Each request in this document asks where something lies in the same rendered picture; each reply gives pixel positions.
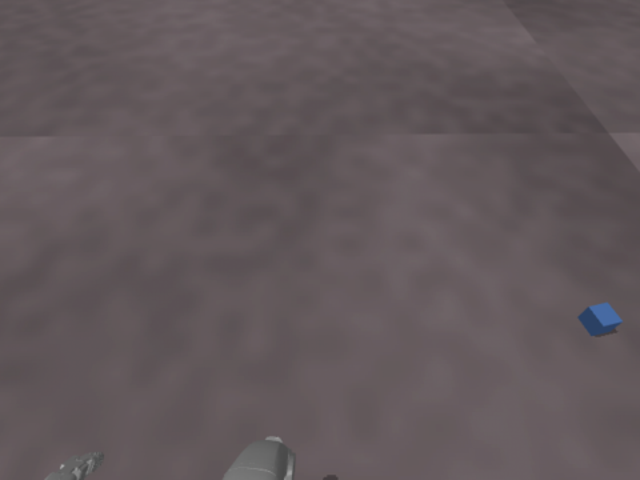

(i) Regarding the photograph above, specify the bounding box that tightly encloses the cube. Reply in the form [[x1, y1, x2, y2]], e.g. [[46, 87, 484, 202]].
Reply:
[[578, 302, 623, 336]]

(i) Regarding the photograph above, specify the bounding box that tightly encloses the left robot hand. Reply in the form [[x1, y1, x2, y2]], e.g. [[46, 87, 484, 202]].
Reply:
[[44, 452, 104, 480]]

